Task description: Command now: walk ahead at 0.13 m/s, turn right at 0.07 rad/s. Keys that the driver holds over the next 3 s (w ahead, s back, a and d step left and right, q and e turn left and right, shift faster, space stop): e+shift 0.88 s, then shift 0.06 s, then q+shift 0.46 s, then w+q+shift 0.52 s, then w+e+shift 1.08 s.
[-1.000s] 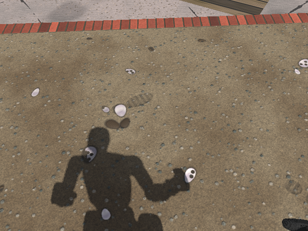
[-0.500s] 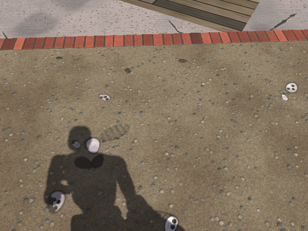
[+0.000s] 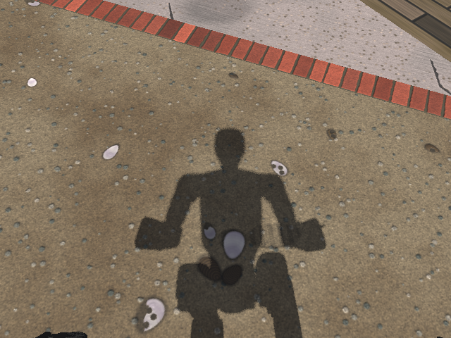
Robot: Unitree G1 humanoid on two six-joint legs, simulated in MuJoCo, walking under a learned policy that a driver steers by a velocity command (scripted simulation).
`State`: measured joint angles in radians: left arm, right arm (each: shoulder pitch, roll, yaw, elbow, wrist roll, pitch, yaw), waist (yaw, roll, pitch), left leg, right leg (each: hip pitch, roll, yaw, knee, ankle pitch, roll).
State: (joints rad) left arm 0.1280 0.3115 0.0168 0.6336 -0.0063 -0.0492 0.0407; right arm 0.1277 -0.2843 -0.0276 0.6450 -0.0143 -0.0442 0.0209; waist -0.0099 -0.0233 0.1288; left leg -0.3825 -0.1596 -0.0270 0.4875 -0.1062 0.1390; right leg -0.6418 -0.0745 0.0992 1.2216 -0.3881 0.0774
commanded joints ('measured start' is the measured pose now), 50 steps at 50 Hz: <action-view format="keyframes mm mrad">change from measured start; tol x32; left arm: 1 200 65 27 24 -8 19 11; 50 66 130 93 -115 5 94 -4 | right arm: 1 16 -93 -17 -7 -19 -19 -18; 50 -63 -112 -60 -6 11 31 -49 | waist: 1 37 41 -296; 20 33 120 -228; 22 47 -274 -291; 50 27 112 -167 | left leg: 1 100 313 -106 -133 666 132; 9 283 412 -108 -229 146 135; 20 365 422 116 80 500 -5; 23 -334 105 8 758 -579 -213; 43 150 105 -108 -109 -12 -181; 46 305 565 -613 -183 223 141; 50 177 379 -332 -164 135 81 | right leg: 1 190 -21 -14 -95 126 18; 19 187 34 -187 -611 103 -45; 23 835 -330 478 -769 1174 -469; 42 457 8 489 -721 510 -220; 45 113 274 191 -350 -304 -90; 50 114 163 91 25 -110 8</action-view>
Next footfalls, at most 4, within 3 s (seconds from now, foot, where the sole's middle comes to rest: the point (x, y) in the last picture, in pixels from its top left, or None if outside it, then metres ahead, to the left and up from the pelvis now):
0.42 right None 0.11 -0.21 -0.76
0.88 left None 0.30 -0.08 -0.76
1.20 right None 0.09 -0.21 -0.76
1.68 left None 0.33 -0.01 -0.76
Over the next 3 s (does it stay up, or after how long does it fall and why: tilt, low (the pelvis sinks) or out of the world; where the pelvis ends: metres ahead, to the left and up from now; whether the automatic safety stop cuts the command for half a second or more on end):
stays up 1.35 -0.35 -0.04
